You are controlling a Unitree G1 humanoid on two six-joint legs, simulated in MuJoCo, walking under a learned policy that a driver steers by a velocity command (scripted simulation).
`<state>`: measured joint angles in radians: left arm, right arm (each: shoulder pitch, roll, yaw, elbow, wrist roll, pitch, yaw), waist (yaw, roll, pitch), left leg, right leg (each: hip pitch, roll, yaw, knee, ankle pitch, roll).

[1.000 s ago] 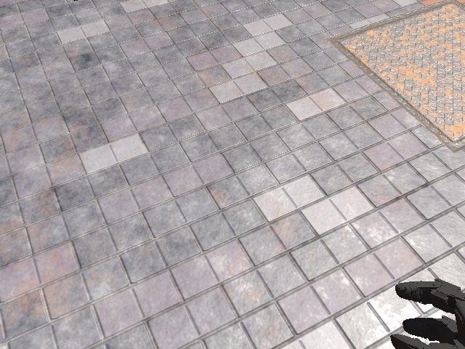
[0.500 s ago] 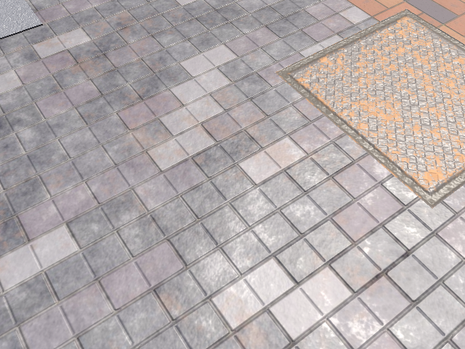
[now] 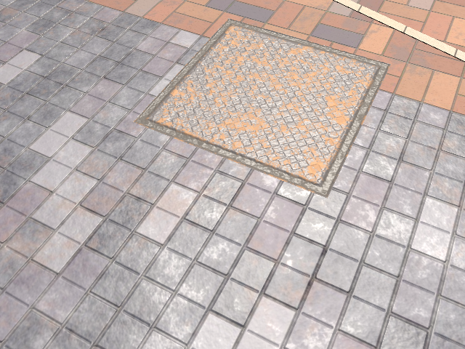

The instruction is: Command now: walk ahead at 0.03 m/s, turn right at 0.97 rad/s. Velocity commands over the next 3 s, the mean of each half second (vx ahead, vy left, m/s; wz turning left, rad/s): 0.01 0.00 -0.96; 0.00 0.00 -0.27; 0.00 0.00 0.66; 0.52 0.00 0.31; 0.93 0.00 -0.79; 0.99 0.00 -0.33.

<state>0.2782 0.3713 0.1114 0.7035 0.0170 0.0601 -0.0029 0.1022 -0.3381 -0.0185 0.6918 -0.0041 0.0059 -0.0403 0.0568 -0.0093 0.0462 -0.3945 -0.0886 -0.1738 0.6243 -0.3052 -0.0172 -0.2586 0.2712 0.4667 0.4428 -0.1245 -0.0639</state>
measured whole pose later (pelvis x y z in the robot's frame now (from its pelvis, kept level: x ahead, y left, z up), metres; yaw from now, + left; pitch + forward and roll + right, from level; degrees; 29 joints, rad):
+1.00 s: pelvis +0.01 +0.03 -0.01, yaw -34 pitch -1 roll -1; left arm 0.16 0.23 0.00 0.79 0.02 0.03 0.01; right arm 0.27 -0.25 -0.03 0.78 -0.02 0.05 -0.01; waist -0.02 0.00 0.04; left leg -0.21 0.01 0.00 0.50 -0.27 0.01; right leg -0.22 0.07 0.00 0.50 -0.27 -0.05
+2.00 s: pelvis +0.13 +0.10 -0.01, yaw -3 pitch +0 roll +0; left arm 0.29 0.29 0.05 0.82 0.01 0.00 -0.07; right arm 0.38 -0.25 -0.03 0.80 -0.03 -0.07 0.01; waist 0.00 -0.05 0.01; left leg 0.09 -0.05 0.18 0.26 -0.37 0.05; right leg -0.71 -0.04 0.04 1.17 -0.12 -0.06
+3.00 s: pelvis +0.91 -0.18 -0.01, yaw -37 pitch +3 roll +1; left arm -0.09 0.27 -0.04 0.58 0.04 -0.08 -0.07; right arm 0.62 -0.29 -0.05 0.91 -0.01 -0.08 0.03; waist -0.15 0.00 -0.01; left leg 0.06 0.01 -0.08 0.29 -0.39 -0.01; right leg -0.58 -0.03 0.02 0.61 -0.14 -0.04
